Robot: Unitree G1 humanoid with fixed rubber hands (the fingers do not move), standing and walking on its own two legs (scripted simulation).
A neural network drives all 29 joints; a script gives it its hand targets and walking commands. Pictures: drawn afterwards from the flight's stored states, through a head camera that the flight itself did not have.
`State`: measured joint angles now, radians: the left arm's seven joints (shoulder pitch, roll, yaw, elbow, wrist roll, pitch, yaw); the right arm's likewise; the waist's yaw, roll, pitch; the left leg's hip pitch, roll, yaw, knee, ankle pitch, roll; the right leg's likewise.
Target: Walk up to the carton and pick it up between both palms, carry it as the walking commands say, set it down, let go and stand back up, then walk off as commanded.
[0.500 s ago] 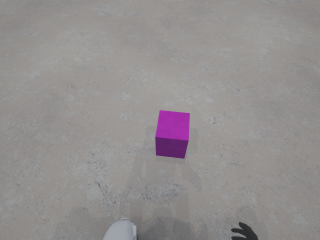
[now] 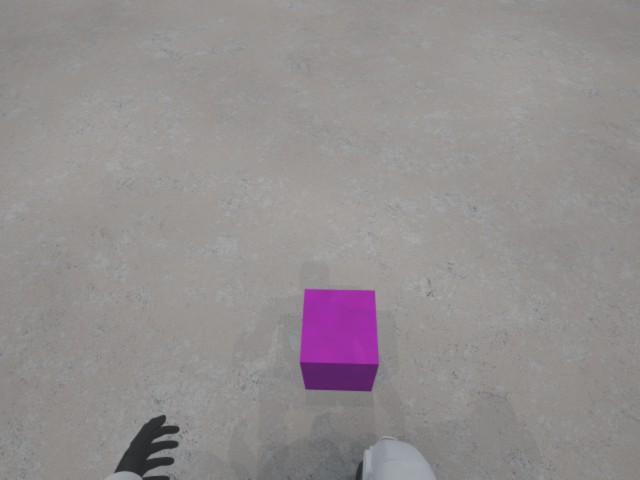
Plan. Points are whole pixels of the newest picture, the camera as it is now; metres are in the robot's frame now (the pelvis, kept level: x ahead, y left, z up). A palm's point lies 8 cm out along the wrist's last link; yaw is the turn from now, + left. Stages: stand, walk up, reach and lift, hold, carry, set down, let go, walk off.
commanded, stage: walk up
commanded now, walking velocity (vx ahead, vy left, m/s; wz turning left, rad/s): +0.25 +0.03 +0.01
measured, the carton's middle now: (338, 341) +0.51 -0.06 -0.62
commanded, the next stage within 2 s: none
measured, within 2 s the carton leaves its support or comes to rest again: neither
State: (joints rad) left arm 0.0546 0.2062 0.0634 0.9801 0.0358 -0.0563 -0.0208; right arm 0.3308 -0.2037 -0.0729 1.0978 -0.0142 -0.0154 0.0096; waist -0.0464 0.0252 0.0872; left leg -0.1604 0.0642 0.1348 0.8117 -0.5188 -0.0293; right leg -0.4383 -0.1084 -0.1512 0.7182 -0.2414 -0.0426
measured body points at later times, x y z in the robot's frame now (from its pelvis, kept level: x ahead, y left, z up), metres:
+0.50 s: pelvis +0.14 +0.03 +0.03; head +0.15 +0.05 +0.48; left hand +0.13 +0.25 -0.14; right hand +0.24 -0.18 -0.12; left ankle +0.11 +0.12 -0.71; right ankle +0.08 -0.10 -0.71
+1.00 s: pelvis +0.18 +0.05 +0.02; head +0.18 +0.05 +0.47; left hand +0.18 +0.26 -0.15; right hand +0.14 -0.16 -0.14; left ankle +0.11 +0.12 -0.71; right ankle +0.08 -0.10 -0.71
